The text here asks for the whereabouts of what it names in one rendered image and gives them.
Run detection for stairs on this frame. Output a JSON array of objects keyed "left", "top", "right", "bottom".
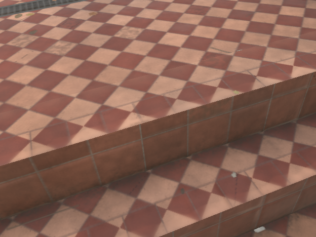
[{"left": 0, "top": 71, "right": 316, "bottom": 237}]

